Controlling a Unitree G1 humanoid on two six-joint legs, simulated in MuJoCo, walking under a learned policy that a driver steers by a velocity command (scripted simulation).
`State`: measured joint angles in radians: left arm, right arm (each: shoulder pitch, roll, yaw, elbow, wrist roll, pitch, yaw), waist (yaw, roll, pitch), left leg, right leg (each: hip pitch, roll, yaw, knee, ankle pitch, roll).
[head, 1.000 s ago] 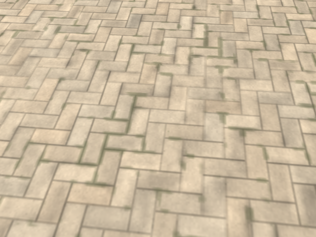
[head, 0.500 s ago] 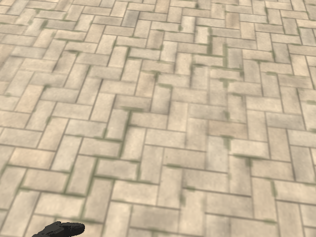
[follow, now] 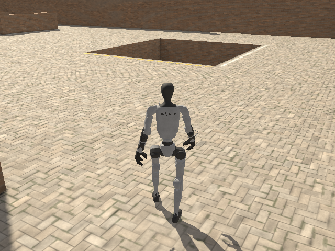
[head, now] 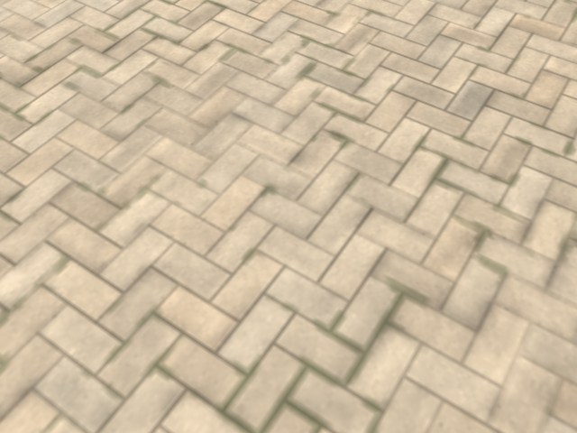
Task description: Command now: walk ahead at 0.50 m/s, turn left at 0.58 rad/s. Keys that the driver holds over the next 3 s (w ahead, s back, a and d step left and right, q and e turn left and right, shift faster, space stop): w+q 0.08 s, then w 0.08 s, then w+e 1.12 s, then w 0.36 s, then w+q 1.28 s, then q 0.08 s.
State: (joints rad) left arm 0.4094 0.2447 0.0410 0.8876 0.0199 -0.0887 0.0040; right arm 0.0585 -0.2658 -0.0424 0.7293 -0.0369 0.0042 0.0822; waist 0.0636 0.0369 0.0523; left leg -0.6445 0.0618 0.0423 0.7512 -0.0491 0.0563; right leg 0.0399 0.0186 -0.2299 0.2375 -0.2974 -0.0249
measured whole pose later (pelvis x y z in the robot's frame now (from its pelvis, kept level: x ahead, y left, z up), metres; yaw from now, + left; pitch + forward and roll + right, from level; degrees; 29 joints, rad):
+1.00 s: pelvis +0.54 +0.00 +0.00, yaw -16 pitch +1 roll +0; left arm 0.37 0.27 0.07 0.88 0.00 -0.04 -0.01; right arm 0.11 -0.26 -0.02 0.75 -0.05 -0.03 0.02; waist 0.04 0.03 0.04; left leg -0.67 0.12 -0.05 0.86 -0.13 -0.06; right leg -0.09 0.15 0.09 0.30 -0.22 -0.13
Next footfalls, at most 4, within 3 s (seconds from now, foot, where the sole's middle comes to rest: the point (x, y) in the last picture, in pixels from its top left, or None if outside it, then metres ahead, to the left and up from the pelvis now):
0.12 left None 0.22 0.10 -0.78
0.68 right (340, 405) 0.52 -0.04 -0.78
1.18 left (309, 275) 0.86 0.04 -0.78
1.68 right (424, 252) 0.96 -0.27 -0.78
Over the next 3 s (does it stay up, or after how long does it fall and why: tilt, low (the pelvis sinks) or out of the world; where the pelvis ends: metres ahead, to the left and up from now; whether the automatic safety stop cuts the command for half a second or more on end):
stays up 1.53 -0.34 0.01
